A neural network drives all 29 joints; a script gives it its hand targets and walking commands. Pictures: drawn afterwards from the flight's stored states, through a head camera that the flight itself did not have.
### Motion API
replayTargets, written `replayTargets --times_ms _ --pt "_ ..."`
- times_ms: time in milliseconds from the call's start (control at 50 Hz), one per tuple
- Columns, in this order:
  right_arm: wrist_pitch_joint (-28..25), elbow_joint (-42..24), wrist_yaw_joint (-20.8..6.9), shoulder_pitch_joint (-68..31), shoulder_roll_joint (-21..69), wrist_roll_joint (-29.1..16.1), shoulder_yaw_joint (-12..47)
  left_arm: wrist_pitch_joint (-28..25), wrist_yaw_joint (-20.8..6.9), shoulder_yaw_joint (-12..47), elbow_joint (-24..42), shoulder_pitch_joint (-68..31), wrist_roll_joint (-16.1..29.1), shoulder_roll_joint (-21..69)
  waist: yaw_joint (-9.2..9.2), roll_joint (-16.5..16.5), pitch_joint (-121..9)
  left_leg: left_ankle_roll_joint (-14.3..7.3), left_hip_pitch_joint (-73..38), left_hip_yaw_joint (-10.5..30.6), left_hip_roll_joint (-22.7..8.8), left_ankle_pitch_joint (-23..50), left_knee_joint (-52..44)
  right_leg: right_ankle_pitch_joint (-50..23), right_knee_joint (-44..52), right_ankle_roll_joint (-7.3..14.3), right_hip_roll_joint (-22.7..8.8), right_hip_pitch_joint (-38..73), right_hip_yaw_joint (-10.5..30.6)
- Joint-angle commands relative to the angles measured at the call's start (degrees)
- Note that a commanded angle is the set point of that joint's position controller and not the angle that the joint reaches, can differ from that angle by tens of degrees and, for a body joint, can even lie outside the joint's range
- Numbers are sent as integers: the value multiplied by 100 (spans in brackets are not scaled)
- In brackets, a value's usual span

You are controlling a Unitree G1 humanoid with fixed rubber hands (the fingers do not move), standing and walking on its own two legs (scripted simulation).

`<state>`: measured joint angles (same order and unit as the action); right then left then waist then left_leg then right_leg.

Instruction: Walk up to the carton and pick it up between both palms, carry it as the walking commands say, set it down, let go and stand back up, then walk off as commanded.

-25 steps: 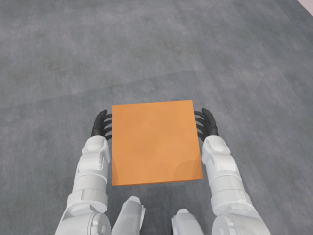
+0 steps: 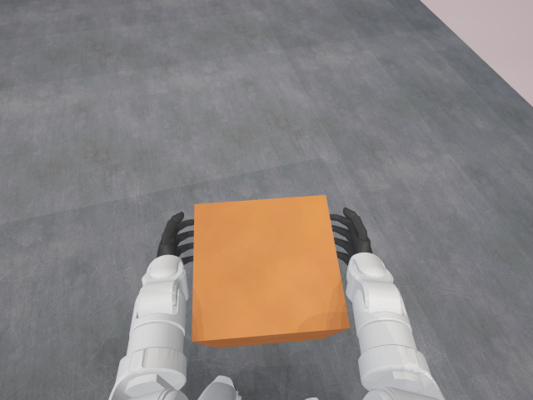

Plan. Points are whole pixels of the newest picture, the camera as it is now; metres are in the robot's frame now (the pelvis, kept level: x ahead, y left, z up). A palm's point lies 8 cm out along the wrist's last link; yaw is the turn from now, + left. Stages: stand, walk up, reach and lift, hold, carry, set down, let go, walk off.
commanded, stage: reach and lift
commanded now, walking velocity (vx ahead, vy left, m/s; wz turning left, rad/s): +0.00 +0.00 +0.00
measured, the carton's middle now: (265, 279) +0.33 +0.03 -0.11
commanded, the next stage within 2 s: none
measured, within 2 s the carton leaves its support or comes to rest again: neither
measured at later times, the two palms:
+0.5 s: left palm (159, 252) +0.30 +0.18 +0.04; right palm (374, 248) +0.33 -0.11 +0.05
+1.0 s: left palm (153, 246) +0.29 +0.18 +0.09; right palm (392, 249) +0.31 -0.12 +0.09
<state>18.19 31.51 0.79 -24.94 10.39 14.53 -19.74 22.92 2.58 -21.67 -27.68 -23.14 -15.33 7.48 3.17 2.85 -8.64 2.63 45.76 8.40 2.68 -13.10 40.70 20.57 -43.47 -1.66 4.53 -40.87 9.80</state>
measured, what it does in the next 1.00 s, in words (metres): stands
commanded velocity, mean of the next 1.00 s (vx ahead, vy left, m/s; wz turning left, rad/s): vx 0.00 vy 0.00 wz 0.00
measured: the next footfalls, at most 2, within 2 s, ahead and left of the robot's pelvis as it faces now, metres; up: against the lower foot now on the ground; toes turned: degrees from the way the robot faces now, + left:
none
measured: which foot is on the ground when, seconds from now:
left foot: down 0.00-1.00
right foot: down 0.00-1.00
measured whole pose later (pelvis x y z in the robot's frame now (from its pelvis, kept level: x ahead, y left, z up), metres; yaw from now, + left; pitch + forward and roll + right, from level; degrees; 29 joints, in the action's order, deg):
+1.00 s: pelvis +0.01 +0.00 +0.04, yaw +0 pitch -6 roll +0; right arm 40.3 19.1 -0.6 -17.7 9.4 16.3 -12.5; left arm 43.9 2.0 -15.3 -13.8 -16.4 -17.6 9.0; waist 3.4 1.2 -0.2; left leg 1.9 6.2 7.8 1.6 -7.5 19.7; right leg 14.2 -21.9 -0.7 1.9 -1.4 9.7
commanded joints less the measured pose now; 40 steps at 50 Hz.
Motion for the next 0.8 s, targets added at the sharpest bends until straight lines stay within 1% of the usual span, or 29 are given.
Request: replayTargets --times_ms 0,220,380,640,720,780 --pt "149 377 -1460 -2782 5641 -743 3291 -163 -1657 3610 89 -3212 1007 5695 102 -305 -2888 -89 -3196 -656 341 1652 -352 -1396 842 75 302 588 -590" --pt "485 122 -1497 -2559 5607 -818 3364 195 -1704 3655 322 -2964 1085 5604 152 -314 -2254 -66 -3976 -662 306 1696 -1013 -1428 1523 83 252 1497 -542" --pt "781 -126 -1501 -2324 5608 -921 3429 531 -1743 3753 554 -2791 1220 5559 146 -296 -1759 -54 -4449 -663 299 1669 -1434 -1442 1963 94 207 2048 -482" --pt "1432 -891 -1548 -2205 5616 -1259 3839 1311 -1762 3994 1227 -2524 1509 5544 238 -252 -1104 -54 -5080 -661 333 1826 -1869 -1624 2424 96 143 2822 -411" --pt "1646 -1143 -1558 -2162 5574 -1332 3919 1561 -1769 4059 1444 -2450 1568 5547 196 -275 -878 -30 -5220 -651 332 1838 -1978 -1633 2539 107 126 2977 -410" --pt "1795 -1304 -1571 -2144 5512 -1356 3925 1721 -1774 4090 1560 -2433 1590 5553 123 -291 -697 -11 -5282 -644 326 1772 -2051 -1575 2623 118 113 3052 -420"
